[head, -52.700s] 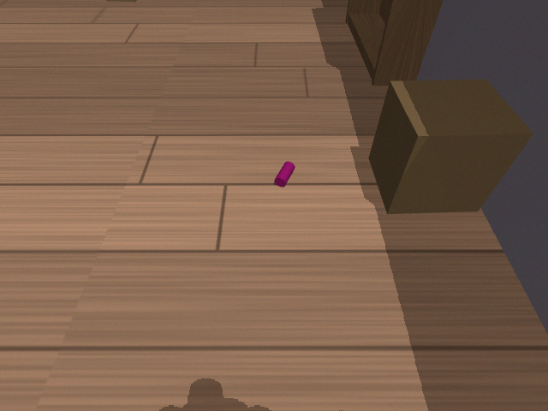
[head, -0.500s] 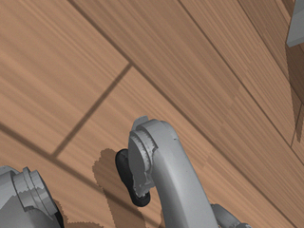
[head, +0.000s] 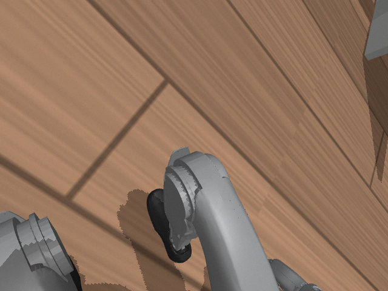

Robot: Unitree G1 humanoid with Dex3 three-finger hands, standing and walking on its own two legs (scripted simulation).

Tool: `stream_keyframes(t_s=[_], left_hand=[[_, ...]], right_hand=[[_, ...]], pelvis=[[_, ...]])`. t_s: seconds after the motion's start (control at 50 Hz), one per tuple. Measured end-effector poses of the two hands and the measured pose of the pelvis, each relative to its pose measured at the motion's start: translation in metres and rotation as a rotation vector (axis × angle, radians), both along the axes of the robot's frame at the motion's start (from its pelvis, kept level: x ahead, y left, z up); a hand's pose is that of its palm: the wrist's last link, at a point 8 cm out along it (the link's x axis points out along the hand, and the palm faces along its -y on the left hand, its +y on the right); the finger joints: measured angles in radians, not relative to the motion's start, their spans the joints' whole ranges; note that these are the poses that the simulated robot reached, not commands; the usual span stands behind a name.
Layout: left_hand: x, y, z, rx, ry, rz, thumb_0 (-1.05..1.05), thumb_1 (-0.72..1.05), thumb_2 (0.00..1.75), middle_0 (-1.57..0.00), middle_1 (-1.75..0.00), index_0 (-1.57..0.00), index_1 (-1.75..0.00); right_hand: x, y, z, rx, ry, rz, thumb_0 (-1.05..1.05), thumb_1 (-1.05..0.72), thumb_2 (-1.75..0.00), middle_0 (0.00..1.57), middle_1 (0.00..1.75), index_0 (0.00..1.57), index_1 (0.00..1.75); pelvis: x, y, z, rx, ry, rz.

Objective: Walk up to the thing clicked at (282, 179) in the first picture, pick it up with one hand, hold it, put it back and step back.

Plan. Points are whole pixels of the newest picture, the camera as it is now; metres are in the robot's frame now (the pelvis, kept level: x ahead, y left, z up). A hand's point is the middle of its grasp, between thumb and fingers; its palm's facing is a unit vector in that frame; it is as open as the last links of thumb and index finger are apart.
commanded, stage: withdraw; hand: left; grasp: from above
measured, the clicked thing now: out of the picture +0.47 +0.35 -0.28
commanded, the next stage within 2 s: home in 0.82 s
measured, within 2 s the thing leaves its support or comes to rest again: neither
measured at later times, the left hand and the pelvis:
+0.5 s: hand out of the picture +0.43 +0.36 -0.09, palm faces -0.47 -0.12 -0.87, open 14.1 cm; pelvis +0.00 -0.01 +0.05, yaw +7 degrees
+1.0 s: hand out of the picture +0.47 +0.36 -0.13, palm faces -0.36 -0.08 -0.93, open 13.8 cm; pelvis +0.00 -0.01 +0.02, yaw +6 degrees
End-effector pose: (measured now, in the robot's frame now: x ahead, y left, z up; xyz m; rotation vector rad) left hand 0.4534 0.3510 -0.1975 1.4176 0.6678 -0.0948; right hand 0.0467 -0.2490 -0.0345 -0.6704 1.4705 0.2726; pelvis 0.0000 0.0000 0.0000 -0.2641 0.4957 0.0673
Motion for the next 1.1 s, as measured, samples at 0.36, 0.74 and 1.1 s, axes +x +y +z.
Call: stream_keyframes(t_s=[0.36, 0.74, 1.1], left_hand=[[0.003, 0.025, 0.134, 0.103, -0.074, -0.045, 0.0, -0.51, 1.0, -0.09, -0.98, -0.08, -0.99], [-0.012, -0.003, 0.137, 0.017, 0.03, -0.133, 0.0, -0.51, 1.02, -0.09, -1.0, -0.08, -1.01], [0.003, 0.015, 0.151, 0.037, -0.109, -0.023, 0.0, -0.32, 0.94, -0.19, -0.82, -0.17, -0.82]], right_hand=[[0.047, -0.009, -0.016, 0.084, -0.11, -0.129, 0.0, -0.91, -0.9, 0.2, 0.3, 0.2, 0.3], [0.037, -0.038, 0.001, -0.074, -0.17, -0.146, 0.0, -0.9, -0.9, 0.2, 0.3, 0.2, 0.3], [0.01, -0.006, -0.015, -0.002, -0.043, -0.279, 0.0, -0.89, -0.9, 0.2, 0.3, 0.21, 0.3]], pelvis=[[0.006, -0.002, 0.024, 0.041, 0.094, 0.037], [-0.015, -0.015, 0.033, 0.089, 0.063, 0.061], [0.002, -0.005, 0.036, 0.073, 0.141, 0.062]])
